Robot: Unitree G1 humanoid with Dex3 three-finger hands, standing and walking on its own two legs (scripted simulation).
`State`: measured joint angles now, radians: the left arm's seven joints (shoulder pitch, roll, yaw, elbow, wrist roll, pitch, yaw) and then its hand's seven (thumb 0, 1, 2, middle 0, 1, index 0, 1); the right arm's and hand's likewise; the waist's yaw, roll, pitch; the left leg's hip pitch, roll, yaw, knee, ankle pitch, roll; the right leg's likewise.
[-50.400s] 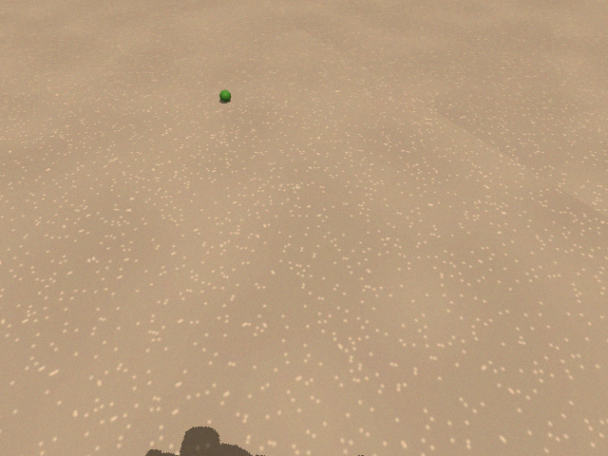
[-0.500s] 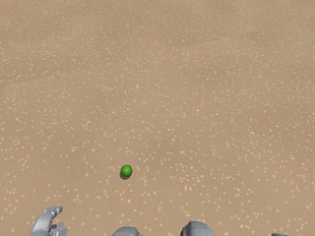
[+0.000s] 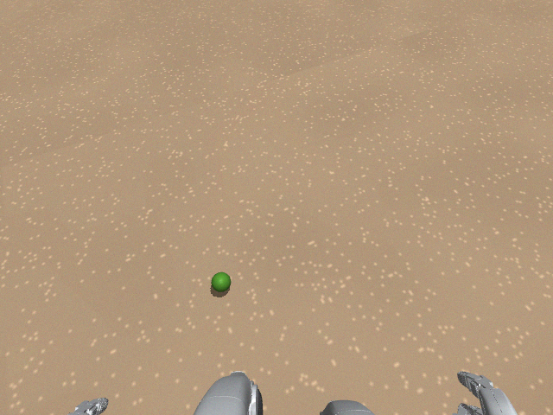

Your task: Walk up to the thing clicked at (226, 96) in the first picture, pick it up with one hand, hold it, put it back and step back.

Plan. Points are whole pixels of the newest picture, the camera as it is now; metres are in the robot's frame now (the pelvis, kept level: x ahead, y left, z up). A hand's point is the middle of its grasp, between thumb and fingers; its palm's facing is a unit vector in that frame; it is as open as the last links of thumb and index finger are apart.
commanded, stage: step back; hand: left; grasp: from above
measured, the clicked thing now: (221, 282) +0.57 +0.25 -0.72
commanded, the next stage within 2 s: none
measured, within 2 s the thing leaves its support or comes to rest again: neither
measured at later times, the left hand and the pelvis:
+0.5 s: hand out of the picture -0.03 +0.27 -0.14, palm faces +0.06 -0.93 -0.37, open 7.3 cm; pelvis -0.14 +0.00 +0.01, yaw +3 degrees
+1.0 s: hand out of the picture -0.21 +0.24 -0.13, palm faces +0.08 -0.90 -0.44, open 7.3 cm; pelvis -0.30 -0.04 +0.00, yaw +6 degrees
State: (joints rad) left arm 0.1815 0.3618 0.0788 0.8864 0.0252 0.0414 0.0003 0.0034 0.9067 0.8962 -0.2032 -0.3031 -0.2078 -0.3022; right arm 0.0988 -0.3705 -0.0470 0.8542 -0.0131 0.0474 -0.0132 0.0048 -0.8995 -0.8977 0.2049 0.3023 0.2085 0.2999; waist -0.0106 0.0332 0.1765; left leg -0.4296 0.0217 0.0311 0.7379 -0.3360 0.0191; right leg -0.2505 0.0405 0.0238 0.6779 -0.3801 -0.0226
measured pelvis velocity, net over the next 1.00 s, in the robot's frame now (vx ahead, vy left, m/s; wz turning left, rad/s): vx -0.30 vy -0.04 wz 0.10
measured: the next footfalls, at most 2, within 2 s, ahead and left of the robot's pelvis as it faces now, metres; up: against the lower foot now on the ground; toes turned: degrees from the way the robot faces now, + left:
left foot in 0.30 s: -0.06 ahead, +0.12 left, +0.00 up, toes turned +2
right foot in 0.68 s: -0.18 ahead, -0.16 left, +0.00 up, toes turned +3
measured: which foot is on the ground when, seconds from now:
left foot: up 0.00-0.28, down 0.30-0.70, up 0.72-1.00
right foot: down 0.00-0.32, up 0.34-0.66, down 0.68-1.00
